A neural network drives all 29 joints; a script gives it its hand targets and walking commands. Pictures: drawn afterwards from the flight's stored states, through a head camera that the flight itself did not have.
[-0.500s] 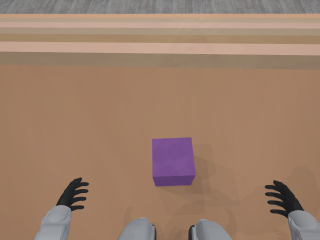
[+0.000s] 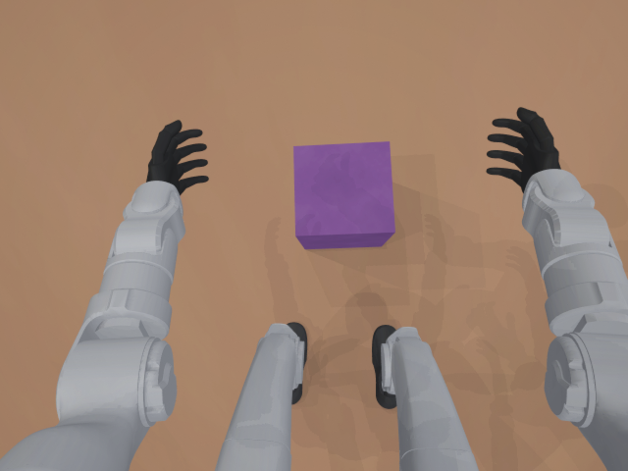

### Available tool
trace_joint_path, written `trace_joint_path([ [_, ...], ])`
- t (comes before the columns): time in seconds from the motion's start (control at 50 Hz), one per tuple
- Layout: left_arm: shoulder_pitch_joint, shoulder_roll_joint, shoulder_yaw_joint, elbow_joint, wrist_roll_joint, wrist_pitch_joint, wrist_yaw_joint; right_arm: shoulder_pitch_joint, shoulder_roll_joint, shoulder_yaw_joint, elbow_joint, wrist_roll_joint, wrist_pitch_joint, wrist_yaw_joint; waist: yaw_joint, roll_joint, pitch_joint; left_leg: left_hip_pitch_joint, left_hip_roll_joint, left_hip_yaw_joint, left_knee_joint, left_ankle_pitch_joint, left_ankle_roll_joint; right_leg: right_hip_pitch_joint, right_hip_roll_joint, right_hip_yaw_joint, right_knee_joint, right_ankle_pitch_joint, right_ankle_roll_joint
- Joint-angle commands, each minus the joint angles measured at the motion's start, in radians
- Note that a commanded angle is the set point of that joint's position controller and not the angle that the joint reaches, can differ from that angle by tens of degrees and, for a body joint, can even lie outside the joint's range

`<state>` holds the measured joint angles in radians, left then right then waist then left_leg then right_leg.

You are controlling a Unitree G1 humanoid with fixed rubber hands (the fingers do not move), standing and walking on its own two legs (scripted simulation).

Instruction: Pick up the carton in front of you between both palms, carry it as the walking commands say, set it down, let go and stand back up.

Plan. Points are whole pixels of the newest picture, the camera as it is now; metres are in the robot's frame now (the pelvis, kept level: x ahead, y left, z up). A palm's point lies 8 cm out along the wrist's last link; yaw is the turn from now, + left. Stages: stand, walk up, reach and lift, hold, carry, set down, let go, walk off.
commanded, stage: reach and lift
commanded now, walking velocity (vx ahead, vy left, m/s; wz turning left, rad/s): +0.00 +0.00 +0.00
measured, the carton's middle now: (342, 201) +0.52 +0.00 -0.55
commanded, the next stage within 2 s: none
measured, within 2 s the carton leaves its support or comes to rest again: neither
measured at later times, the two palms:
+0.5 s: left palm (224, 145) +0.52 +0.20 -0.19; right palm (469, 132) +0.54 -0.18 -0.19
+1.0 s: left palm (254, 192) +0.51 +0.19 -0.42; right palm (432, 184) +0.53 -0.18 -0.42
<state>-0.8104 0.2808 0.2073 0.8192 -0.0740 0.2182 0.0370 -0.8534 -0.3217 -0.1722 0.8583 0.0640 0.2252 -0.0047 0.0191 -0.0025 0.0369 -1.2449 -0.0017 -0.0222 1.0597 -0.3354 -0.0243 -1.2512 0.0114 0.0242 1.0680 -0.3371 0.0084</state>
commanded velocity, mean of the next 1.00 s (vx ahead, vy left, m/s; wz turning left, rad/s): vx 0.00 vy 0.00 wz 0.00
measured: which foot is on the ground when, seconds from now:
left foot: down 0.00-1.00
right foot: down 0.00-1.00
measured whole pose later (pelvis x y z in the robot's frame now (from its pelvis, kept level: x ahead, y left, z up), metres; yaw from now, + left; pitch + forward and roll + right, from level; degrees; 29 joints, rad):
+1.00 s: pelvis -0.04 +0.00 -0.26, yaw +1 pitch +44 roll +1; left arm -1.41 0.33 0.18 1.04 -0.17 0.12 0.13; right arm -1.47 -0.41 -0.12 1.11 0.16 0.12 -0.09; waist 0.02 0.00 0.22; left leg -2.24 -0.06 -0.04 2.02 -0.54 -0.06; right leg -2.25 0.06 0.06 2.03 -0.54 0.05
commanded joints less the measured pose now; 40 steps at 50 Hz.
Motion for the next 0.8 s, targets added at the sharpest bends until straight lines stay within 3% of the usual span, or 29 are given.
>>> trace_joint_path([
  [0.0, -0.377, 0.134, 0.043, -0.05, 0.002, -0.002, 0.013, -0.397, -0.145, -0.036, -0.037, -0.004, -0.003, -0.005, 0.009, -0.02, -0.816, 0.279, -0.043, 0.066, -0.086, 0.075, -0.025, 0.364, 0.036, -0.036, -0.096, 0.081, 0.035],
  [0.08, -0.548, 0.122, 0.08, 0.018, 0.024, 0.006, 0.021, -0.578, -0.149, -0.066, 0.044, -0.031, 0.001, 0.001, 0.017, -0.023, -0.856, 0.214, -0.045, 0.08, -0.068, 0.013, -0.03, 0.285, 0.042, -0.049, -0.082, 0.002, 0.033],
  [0.16, -0.663, 0.112, 0.128, 0.043, 0.065, -0.003, 0.025, -0.7, -0.152, -0.111, 0.082, -0.079, -0.007, 0.006, 0.022, -0.033, -0.941, 0.188, -0.055, 0.088, -0.051, 0.028, -0.036, 0.258, 0.049, -0.057, -0.066, 0.018, 0.034],
  [0.3, -0.625, 0.054, 0.197, -0.017, 0.141, -0.066, 0.015, -0.674, -0.097, -0.177, 0.034, -0.153, -0.069, 0.01, 0.018, -0.036, -1.113, 0.199, -0.072, 0.08, -0.029, 0.297, -0.029, 0.306, 0.062, -0.045, -0.019, 0.327, 0.026],
  [0.38, -0.555, 0.001, 0.227, -0.021, 0.169, -0.121, 0.009, -0.604, -0.037, -0.208, 0.026, -0.178, -0.121, 0.006, 0.015, -0.036, -1.081, 0.072, -0.071, 0.067, 0.049, 0.436, -0.027, 0.211, 0.06, -0.03, 0.061, 0.485, 0.024],
  [0.46, -0.477, -0.027, 0.238, 0.009, 0.175, -0.16, 0.012, -0.518, 0.001, -0.222, 0.047, -0.191, -0.154, -0.004, 0.009, -0.038, -1.05, -0.088, -0.069, 0.054, 0.174, 0.491, -0.031, 0.058, 0.055, -0.015, 0.186, 0.55, 0.032],
  [0.56, -0.477, 0.002, 0.195, 0.01, 0.13, -0.186, 0.031, -0.505, -0.031, -0.176, 0.034, -0.14, -0.18, -0.03, 0.006, -0.031, -1.087, -0.203, -0.073, 0.054, 0.354, 0.461, -0.04, -0.123, 0.056, -0.021, 0.355, 0.484, 0.045],
  [0.68, -0.556, 0.076, 0.063, -0.024, -0.003, -0.174, 0.067, -0.602, -0.115, -0.052, -0.011, -0.004, -0.177, -0.066, 0.001, -0.034, -1.259, -0.214, -0.072, 0.071, 0.573, 0.436, -0.047, -0.164, 0.053, -0.048, 0.574, 0.451, 0.051],
  [0.78, -0.684, 0.135, 0.006, -0.051, -0.074, -0.135, 0.09, -0.722, -0.179, 0.009, -0.027, 0.075, -0.141, -0.081, 0.006, -0.037, -1.305, -0.224, -0.065, 0.096, 0.694, 0.286, -0.047, -0.195, 0.049, -0.072, 0.689, 0.284, 0.044],
])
